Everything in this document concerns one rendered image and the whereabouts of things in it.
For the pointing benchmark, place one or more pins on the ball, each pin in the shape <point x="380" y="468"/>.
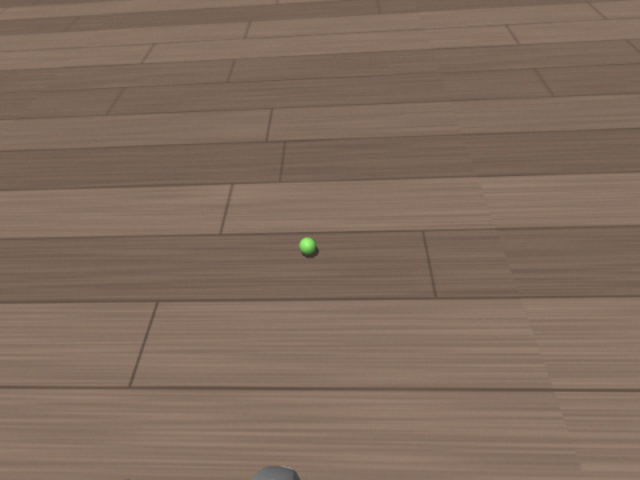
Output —
<point x="307" y="245"/>

